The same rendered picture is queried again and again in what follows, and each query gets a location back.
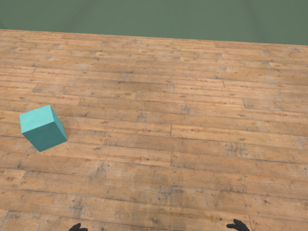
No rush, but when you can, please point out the robot right hand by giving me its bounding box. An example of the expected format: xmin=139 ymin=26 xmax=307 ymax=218
xmin=226 ymin=219 xmax=250 ymax=231

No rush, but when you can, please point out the carton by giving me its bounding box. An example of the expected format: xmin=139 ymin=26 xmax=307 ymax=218
xmin=19 ymin=104 xmax=67 ymax=152

